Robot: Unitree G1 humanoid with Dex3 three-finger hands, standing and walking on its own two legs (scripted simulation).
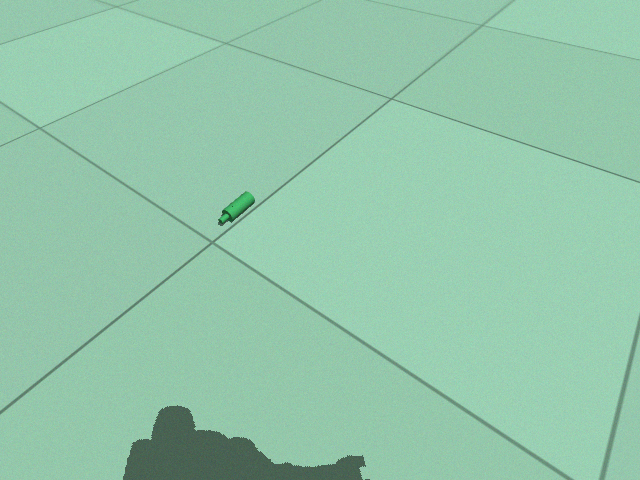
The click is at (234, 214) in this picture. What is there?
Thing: lying bottle
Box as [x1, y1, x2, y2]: [218, 191, 254, 223]
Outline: 252,195 246,191 222,210 223,215 218,220 221,223 227,219 231,221 254,201
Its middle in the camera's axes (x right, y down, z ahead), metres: -0.38 -0.14 +1.77
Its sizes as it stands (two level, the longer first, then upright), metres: 0.195 0.066 0.066
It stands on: the floor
